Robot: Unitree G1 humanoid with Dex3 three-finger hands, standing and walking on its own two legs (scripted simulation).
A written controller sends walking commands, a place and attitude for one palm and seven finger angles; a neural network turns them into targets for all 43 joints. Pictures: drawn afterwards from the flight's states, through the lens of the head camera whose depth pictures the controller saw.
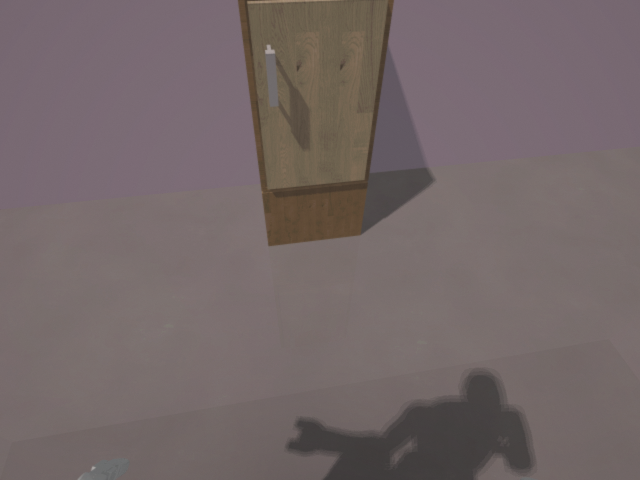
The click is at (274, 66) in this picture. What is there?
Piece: cupboard door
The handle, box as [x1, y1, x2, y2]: [265, 45, 278, 106]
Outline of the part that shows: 267,45 267,49 265,50 269,102 270,106 278,105 274,51 270,49 269,45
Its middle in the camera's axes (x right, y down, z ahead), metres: -0.14 -0.44 +1.05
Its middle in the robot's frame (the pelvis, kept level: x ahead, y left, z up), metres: +1.08 +0.20 -0.01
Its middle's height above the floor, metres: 0.76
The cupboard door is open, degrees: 0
